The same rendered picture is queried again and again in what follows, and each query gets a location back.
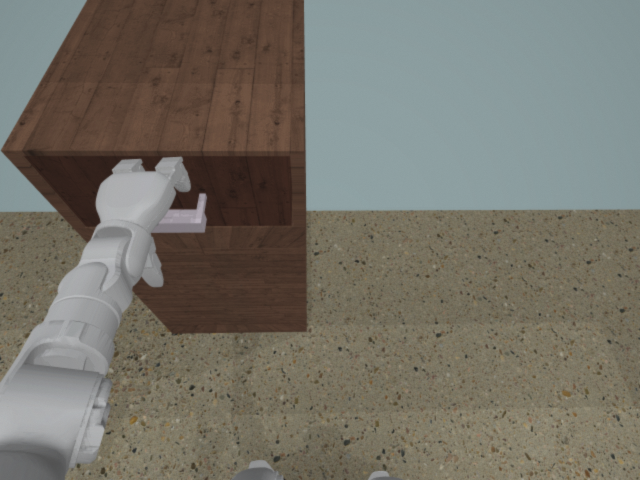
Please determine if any robot left forearm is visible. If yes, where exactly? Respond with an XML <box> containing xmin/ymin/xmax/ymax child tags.
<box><xmin>0</xmin><ymin>220</ymin><xmax>152</xmax><ymax>401</ymax></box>

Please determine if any cabinet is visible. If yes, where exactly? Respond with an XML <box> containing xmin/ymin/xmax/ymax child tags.
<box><xmin>1</xmin><ymin>0</ymin><xmax>307</xmax><ymax>334</ymax></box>

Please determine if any robot left shin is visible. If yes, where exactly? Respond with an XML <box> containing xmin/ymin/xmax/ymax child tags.
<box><xmin>248</xmin><ymin>460</ymin><xmax>274</xmax><ymax>472</ymax></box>

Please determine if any drawer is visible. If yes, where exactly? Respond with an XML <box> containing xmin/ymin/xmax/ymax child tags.
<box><xmin>24</xmin><ymin>156</ymin><xmax>292</xmax><ymax>227</ymax></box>

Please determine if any robot left hand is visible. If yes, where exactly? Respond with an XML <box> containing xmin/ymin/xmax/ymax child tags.
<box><xmin>96</xmin><ymin>157</ymin><xmax>191</xmax><ymax>287</ymax></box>

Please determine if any handle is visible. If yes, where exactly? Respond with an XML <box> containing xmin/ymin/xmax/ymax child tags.
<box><xmin>152</xmin><ymin>193</ymin><xmax>207</xmax><ymax>233</ymax></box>

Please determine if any robot left upper arm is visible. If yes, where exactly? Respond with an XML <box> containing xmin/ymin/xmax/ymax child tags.
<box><xmin>0</xmin><ymin>363</ymin><xmax>113</xmax><ymax>480</ymax></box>

